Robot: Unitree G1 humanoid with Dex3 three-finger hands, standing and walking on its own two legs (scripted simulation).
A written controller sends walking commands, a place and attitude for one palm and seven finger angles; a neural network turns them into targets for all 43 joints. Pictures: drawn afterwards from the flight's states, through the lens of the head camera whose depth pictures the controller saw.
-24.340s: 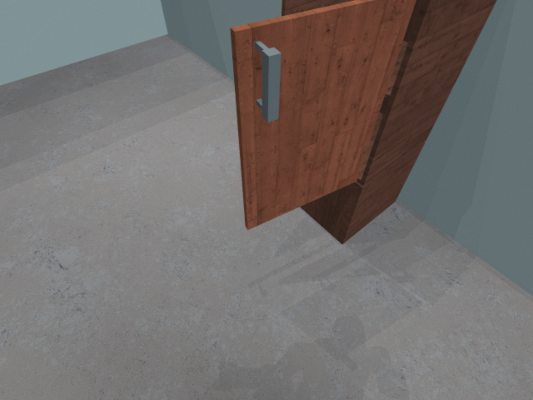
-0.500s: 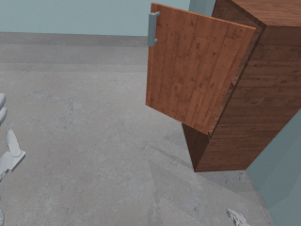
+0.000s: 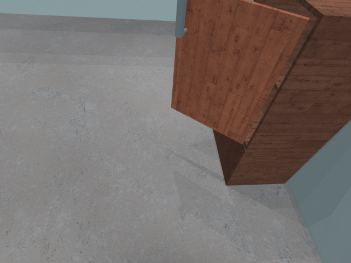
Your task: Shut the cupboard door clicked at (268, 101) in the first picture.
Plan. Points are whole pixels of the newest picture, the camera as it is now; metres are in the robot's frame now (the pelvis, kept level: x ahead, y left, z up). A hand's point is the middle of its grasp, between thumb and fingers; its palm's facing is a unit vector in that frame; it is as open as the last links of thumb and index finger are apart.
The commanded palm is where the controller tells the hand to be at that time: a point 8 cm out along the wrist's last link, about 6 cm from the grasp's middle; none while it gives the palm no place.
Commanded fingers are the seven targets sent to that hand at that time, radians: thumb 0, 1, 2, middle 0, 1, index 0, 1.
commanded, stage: let the arm hang, fingers relaxed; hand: left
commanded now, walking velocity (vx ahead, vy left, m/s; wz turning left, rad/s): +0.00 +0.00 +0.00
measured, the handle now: (183, 16) +0.88 +0.03 +0.16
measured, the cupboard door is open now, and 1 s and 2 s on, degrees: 53 53 53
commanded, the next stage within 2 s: look to check the result in 0.62 s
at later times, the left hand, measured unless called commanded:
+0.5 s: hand out of the picture -0.02 +0.14 -0.18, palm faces +0.03 -0.99 -0.10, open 7.4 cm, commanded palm none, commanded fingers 0.00 0.90 0.90 -0.20 -0.30 -0.20 -0.30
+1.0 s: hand out of the picture -0.01 +0.16 -0.18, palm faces +0.01 -0.99 -0.17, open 7.4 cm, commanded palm none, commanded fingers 0.00 0.90 0.90 -0.20 -0.30 -0.20 -0.30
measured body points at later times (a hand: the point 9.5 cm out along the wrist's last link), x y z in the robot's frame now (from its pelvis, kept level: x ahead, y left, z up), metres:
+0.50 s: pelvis +0.01 +0.01 +0.00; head +0.00 +0.02 +0.45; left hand -0.02 +0.19 -0.17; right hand -0.01 -0.20 -0.16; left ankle +0.05 +0.09 -0.74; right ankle +0.01 -0.12 -0.74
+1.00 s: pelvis +0.02 +0.00 +0.00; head +0.02 +0.01 +0.45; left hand -0.01 +0.22 -0.16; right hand -0.02 -0.20 -0.16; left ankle +0.05 +0.09 -0.74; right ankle +0.01 -0.12 -0.74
